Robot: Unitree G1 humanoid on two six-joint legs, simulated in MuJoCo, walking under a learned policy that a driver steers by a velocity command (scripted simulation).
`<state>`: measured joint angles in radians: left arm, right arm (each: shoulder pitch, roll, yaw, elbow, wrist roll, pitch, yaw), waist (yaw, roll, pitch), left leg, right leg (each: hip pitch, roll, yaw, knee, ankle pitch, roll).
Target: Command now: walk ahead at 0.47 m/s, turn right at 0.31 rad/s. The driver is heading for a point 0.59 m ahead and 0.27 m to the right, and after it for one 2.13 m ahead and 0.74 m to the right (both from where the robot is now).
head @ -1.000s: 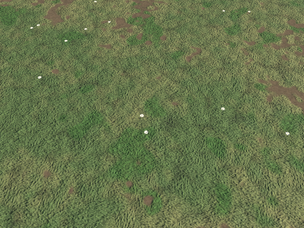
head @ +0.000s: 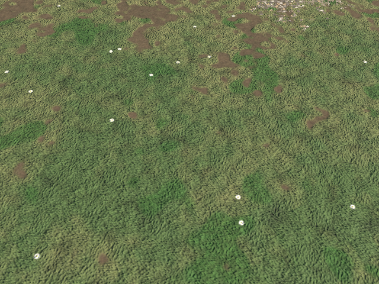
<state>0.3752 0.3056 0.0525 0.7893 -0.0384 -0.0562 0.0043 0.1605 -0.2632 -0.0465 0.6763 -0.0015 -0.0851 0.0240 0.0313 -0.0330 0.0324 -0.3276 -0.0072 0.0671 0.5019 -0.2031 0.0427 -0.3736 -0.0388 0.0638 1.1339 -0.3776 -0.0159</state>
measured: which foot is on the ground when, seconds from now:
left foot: down 0.00-0.40, up 0.42-0.86, down 0.88-1.00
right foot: up 0.00-0.40, down 0.42-0.88, up 0.90-1.00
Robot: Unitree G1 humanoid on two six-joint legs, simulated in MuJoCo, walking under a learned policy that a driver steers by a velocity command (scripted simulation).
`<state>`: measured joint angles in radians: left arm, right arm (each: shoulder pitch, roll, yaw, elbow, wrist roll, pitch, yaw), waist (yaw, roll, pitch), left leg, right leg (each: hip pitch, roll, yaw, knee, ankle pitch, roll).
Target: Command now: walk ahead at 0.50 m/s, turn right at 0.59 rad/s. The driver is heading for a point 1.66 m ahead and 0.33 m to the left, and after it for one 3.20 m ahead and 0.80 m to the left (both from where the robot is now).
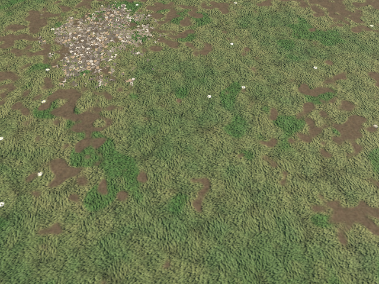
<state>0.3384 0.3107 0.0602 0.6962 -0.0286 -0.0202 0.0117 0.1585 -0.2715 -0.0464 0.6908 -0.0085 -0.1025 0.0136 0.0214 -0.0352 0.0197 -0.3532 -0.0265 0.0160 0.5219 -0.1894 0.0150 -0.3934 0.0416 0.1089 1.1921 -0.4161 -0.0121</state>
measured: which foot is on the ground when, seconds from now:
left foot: down 0.00-0.40, up 0.42-0.92, down 0.94-1.00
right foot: up 0.00-0.38, down 0.40-0.94, up 0.96-1.00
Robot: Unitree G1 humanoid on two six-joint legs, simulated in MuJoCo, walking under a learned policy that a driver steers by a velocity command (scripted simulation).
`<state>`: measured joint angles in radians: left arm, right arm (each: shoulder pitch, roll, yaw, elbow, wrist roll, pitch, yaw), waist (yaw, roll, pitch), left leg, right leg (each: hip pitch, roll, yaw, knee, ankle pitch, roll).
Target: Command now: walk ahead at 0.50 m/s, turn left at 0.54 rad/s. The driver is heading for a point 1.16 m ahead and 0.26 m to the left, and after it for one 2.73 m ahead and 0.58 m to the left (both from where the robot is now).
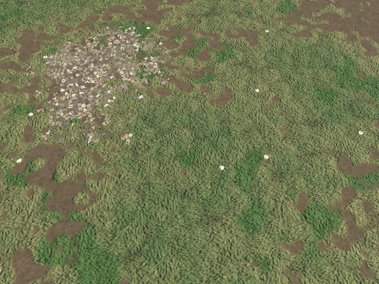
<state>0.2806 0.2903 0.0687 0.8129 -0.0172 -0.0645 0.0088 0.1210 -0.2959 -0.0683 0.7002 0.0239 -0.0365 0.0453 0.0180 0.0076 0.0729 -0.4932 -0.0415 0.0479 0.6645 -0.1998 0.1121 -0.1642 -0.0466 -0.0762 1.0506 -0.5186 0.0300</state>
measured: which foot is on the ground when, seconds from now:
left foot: down 0.00-0.42, up 0.44-0.90, down 0.92-1.00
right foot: up 0.00-0.40, down 0.42-0.92, up 0.94-1.00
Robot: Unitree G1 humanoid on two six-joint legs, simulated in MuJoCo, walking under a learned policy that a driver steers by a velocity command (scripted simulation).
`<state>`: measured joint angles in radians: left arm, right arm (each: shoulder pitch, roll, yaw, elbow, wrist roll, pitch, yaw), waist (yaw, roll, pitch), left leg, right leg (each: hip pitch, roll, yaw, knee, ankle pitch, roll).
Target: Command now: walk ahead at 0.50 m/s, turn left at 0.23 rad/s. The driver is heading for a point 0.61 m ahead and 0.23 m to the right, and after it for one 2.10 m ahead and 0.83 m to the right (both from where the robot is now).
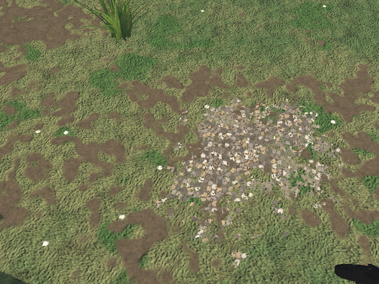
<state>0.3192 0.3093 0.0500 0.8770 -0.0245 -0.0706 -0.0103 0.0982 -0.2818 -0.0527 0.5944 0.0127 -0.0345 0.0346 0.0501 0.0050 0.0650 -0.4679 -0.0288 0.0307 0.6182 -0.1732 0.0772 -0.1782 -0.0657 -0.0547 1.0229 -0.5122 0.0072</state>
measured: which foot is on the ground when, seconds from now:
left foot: down 0.00-0.46, up 0.48-0.88, down 0.90-1.00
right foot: up 0.00-0.42, down 0.44-0.90, up 0.92-1.00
